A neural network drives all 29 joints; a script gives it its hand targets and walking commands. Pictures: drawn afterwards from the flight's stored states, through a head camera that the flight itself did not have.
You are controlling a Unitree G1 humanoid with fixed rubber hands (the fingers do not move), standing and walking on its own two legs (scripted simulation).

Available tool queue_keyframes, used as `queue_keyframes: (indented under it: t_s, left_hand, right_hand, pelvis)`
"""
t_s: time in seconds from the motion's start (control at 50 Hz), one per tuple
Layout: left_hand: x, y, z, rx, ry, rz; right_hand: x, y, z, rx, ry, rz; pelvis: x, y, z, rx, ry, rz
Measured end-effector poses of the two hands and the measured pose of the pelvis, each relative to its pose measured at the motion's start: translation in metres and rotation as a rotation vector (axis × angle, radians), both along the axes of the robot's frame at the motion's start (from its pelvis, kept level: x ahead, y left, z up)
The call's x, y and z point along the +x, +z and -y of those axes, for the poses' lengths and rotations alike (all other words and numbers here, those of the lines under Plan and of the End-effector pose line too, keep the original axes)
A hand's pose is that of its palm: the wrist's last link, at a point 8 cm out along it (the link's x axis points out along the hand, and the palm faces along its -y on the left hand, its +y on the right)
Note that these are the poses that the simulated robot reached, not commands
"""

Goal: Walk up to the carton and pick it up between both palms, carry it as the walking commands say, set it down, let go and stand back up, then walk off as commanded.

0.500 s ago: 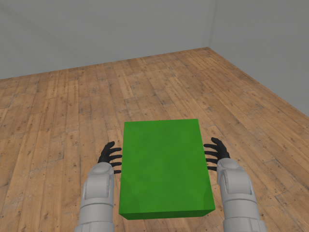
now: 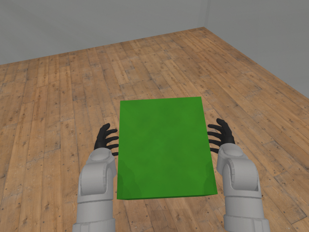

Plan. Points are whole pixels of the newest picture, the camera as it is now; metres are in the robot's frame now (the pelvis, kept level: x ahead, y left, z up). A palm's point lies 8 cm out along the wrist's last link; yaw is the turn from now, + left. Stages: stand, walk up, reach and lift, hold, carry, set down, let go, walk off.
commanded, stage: carry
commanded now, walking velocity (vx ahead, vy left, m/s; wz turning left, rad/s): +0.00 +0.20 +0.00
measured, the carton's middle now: (163, 150) +0.35 +0.00 +0.01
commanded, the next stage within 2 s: none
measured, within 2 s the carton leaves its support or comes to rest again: neither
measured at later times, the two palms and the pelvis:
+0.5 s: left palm (90, 164) +0.25 +0.17 +0.10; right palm (227, 172) +0.23 -0.14 +0.09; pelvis -0.02 +0.04 +0.00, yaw -6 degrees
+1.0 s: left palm (28, 188) +0.21 +0.29 +0.10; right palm (173, 189) +0.19 -0.02 +0.10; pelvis -0.06 +0.15 +0.00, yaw -6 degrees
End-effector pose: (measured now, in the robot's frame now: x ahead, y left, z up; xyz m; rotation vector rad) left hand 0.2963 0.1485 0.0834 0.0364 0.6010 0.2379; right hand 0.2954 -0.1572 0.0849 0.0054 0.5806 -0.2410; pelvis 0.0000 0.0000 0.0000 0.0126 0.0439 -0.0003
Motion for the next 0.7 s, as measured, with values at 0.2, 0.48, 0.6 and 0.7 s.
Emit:
queue_keyframes:
  t_s: [0.2,0.48,0.6,0.7]
  left_hand:
    - [-0.021,0.015,-0.018,-0.019,0.011,-0.017]
    - [-0.042,0.018,-0.019,-0.002,-0.052,-0.082]
    - [-0.05,0.02,-0.021,0.006,-0.092,-0.113]
    - [-0.057,0.026,-0.047,-0.005,-0.078,-0.093]
  right_hand:
    - [-0.022,0.012,-0.017,0.028,-0.016,-0.015]
    - [-0.065,0.011,-0.02,0.03,-0.091,-0.077]
    - [-0.085,0.014,-0.023,0.038,-0.128,-0.107]
    - [-0.086,0.024,-0.048,0.031,-0.116,-0.085]
  pelvis:
    - [-0.002,-0.008,-0.018,-0.007,-0.008,-0.03]
    - [-0.017,-0.004,-0.039,-0.007,-0.096,-0.044]
    - [-0.027,0.006,-0.051,0.008,-0.086,-0.038]
    - [-0.035,0.012,-0.073,0.029,-0.082,-0.045]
